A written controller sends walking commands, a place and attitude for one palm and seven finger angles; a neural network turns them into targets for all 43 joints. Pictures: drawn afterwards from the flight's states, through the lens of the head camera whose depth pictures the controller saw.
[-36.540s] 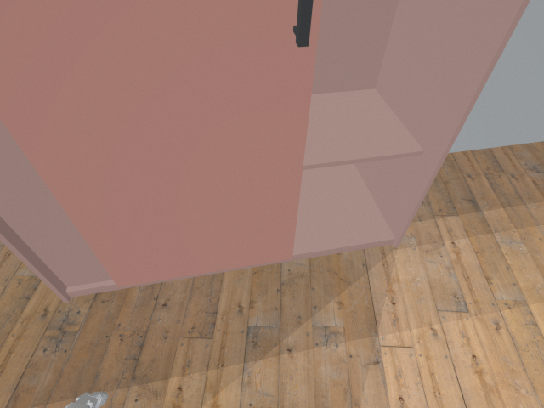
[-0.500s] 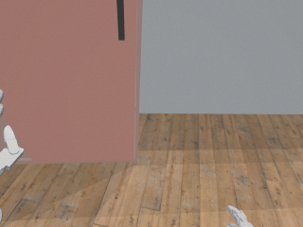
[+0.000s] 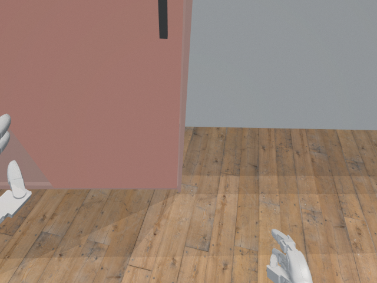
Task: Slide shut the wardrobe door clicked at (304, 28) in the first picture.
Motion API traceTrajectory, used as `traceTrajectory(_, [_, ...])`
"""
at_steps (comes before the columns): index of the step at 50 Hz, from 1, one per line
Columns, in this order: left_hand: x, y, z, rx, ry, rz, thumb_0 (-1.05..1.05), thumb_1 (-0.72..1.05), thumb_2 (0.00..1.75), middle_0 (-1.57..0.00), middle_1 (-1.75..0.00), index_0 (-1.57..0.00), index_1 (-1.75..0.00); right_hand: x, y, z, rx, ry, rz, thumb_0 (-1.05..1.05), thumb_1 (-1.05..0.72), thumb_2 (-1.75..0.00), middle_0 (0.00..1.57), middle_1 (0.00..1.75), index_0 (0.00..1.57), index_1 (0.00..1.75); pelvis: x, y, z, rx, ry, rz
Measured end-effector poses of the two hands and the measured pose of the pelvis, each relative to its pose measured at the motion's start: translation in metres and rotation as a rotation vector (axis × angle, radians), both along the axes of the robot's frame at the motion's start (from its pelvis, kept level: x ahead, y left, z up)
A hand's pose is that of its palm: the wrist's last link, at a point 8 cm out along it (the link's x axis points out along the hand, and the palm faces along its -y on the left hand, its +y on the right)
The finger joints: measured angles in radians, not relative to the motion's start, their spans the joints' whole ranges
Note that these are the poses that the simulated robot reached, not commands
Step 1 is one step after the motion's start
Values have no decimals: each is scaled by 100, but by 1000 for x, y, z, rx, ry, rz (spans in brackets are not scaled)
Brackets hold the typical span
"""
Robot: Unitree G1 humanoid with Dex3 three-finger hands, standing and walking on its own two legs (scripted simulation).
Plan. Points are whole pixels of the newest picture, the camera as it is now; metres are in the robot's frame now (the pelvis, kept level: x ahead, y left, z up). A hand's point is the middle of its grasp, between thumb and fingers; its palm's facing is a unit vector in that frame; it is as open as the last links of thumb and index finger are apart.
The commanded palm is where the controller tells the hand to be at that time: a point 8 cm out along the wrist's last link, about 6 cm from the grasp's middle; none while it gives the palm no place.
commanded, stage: let the arm hang, fingers relaxed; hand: left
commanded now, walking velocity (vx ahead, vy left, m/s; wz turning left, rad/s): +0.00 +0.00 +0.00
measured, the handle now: (163, 5) +0.71 +0.12 +0.27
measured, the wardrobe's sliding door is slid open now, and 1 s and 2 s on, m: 0.00 0.00 0.00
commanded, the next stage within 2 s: look to check the result in 1.18 s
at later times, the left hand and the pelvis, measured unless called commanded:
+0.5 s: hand out of the picture -0.04 +0.18 -0.18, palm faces -0.02 -0.99 -0.15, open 7.3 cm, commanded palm none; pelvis -0.03 +0.00 +0.00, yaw +2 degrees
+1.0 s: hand out of the picture +0.07 +0.26 -0.14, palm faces +0.00 -0.93 -0.36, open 7.4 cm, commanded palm none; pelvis -0.02 +0.01 +0.01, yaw +1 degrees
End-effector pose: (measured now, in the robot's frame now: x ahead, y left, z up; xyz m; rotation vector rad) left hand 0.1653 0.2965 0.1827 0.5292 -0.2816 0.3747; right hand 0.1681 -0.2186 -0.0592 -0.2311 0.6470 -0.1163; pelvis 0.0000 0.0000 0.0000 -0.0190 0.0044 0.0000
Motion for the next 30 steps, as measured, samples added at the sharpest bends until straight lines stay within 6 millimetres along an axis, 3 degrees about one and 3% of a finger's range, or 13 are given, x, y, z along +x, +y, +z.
traceTrajectory(4, [-4, 1, -1, 9, 30, -1, 2, 89, 90, -21, -30, -22, -30, -2, -4, 0, -2, 4, -19, 1, -91, -90, 21, 30, 20, 30, -1, 0, 1, 0, 4, -5])
traceTrajectory(6, [1, 6, -26, -2, 134, -7, 1, 89, 90, -21, -30, -21, -30, -4, -9, -9, 6, 29, 19, 1, -91, -90, 21, 30, 20, 30, -4, 3, -1, -3, 11, 8])
traceTrajectory(9, [8, 13, -108, -123, 484, 26, 1, 89, 90, -20, -30, -21, -30, -12, -22, -32, -2, 126, 46, 0, -91, -90, 21, 30, 20, 30, -12, 8, -6, 2, 13, 18])
traceTrajectory(11, [-3, 9, -170, -211, 739, 54, 1, 90, 90, -20, -30, -20, -30, -24, -30, -43, -11, 185, 33, 0, -91, -90, 21, 30, 20, 30, -17, 10, -8, 7, 6, 20])
traceTrajectory(15, [-60, -21, -265, -360, 1157, 67, 1, 90, 90, -20, -30, -20, -30, -63, -45, -52, -37, 312, -13, 0, -91, -89, 21, 30, 20, 30, -25, 8, -7, 16, -11, 20])
traceTrajectory(18, [-112, -49, -307, -465, 1382, 67, 1, 90, 90, -20, -30, -20, -30, -102, -53, -54, -63, 444, -48, 0, -91, -89, 21, 30, 20, 30, -29, 5, -4, 14, -16, 20])
traceTrajectory(20, [-145, -65, -323, -527, 1493, 73, 2, 90, 90, -20, -30, -21, -30, -129, -56, -55, -78, 537, -70, 0, -91, -90, 21, 30, 20, 30, -30, 4, -1, 11, -15, 21])
traceTrajectory(24, [-196, -65, -332, -594, 1622, 159, 2, 93, 90, -20, -30, -21, -30, -175, -58, -55, -92, 695, -109, 0, -91, -90, 20, 30, 20, 30, -31, 2, 3, 2, -14, 27])
traceTrajectory(27, [-220, -55, -330, -604, 1670, 224, 2, 93, 90, -21, -30, -21, -30, -195, -56, -56, -89, 765, -131, 0, -91, -90, 20, 30, 20, 30, -31, 3, 5, -2, -18, 30])
traceTrajectory(30, [-229, -39, -324, -585, 1683, 281, 2, 92, 90, -20, -30, -21, -30, -203, -52, -58, -76, 789, -142, 0, -91, -90, 20, 30, 20, 30, -30, 4, 6, -4, -23, 30])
